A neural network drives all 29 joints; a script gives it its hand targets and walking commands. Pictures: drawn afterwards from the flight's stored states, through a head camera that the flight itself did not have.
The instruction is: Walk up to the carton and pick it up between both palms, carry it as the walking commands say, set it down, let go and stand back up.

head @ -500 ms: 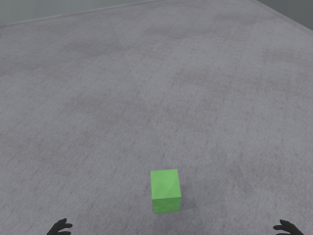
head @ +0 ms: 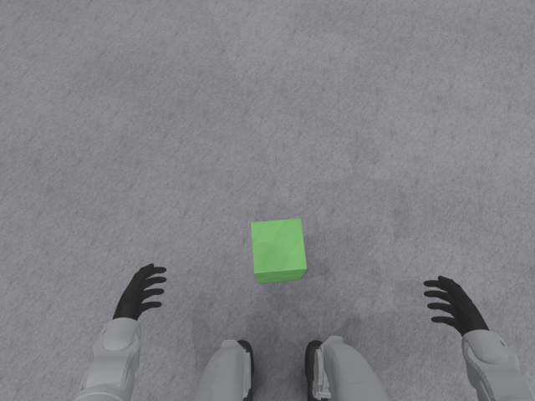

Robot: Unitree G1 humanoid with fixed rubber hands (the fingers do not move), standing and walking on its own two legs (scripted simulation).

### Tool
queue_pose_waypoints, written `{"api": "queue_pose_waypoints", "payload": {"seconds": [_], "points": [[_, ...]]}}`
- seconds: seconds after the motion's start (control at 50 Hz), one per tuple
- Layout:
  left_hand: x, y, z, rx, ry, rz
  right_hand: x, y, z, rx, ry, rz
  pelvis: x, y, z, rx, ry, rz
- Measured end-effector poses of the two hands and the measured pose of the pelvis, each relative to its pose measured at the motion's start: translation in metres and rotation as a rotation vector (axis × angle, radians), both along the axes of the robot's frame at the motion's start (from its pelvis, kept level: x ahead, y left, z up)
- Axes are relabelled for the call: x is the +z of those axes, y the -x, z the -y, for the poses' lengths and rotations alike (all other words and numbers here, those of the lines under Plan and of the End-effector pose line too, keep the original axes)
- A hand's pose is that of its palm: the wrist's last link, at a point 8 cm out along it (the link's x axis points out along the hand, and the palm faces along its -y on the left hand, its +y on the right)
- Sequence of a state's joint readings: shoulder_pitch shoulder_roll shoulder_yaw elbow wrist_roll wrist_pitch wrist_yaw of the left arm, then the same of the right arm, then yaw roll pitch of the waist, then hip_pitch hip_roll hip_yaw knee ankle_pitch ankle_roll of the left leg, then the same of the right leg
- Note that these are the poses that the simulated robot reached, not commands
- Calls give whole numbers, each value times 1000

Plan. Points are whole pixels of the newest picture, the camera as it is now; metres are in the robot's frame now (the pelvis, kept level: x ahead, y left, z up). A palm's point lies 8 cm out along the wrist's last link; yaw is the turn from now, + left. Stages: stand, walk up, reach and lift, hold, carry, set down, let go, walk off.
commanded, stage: reach and lift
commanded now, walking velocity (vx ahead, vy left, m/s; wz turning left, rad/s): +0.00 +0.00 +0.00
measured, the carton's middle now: (277, 254) +0.42 -0.01 -0.60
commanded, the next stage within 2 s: none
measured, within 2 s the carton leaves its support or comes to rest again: neither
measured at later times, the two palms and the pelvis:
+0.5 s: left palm (185, 243) +0.36 +0.16 -0.12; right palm (412, 254) +0.32 -0.23 -0.14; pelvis -0.06 +0.01 -0.04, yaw -1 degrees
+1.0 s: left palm (205, 215) +0.43 +0.14 -0.20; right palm (365, 212) +0.42 -0.18 -0.20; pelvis -0.03 +0.01 -0.06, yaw -2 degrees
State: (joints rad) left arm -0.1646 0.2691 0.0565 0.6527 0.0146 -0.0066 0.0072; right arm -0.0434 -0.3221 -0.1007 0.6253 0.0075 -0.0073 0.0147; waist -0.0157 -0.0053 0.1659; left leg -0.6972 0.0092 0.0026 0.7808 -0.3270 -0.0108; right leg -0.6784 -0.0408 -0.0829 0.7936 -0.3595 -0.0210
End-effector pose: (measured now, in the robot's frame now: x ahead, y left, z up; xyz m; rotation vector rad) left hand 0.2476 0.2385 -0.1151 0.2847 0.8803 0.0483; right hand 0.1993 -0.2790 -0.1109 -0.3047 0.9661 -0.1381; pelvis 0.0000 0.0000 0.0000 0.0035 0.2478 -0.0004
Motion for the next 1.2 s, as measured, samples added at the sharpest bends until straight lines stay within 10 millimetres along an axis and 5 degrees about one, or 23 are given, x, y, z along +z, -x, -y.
{"api": "queue_pose_waypoints", "payload": {"seconds": [0.16, 0.34, 0.46, 0.62, 0.78, 0.94, 1.06, 1.12, 1.2], "points": [[-29, -6, 23, 50, 65, 45, -10, -50, -23, 9, -15, 152, -17, 21, -7, -1, 10, -123], [-7, -65, 40, 40, 68, 194, -15, -84, -44, 6, -78, 176, -31, 52, -11, -2, 16, -135], [0, -100, 70, 14, 98, 233, -26, -108, -49, -18, -124, 181, -39, 61, -10, -3, 14, -163], [-40, -129, 108, 11, 135, 179, -51, -160, -53, -37, -156, 234, -48, 57, -4, -12, 4, -272], [-75, -171, 106, 71, 146, 242, -91, -201, -67, -67, -164, 262, -56, 42, -2, -14, -1, -411], [-86, -181, 103, 75, 172, 262, -99, -212, -99, -68, -220, 286, -55, 33, -8, -19, 7, -452], [-80, -183, 95, 78, 190, 293, -85, -220, -97, -92, -187, 350, -62, 36, -19, -17, 18, -515], [-86, -181, 96, 54, 182, 301, -100, -209, -97, -97, -194, 310, -70, 42, -22, -18, 23, -542], [-117, -169, 104, 15, 162, 255, -141, -182, -99, -83, -200, 221, -86, 55, -24, -20, 25, -575]]}}
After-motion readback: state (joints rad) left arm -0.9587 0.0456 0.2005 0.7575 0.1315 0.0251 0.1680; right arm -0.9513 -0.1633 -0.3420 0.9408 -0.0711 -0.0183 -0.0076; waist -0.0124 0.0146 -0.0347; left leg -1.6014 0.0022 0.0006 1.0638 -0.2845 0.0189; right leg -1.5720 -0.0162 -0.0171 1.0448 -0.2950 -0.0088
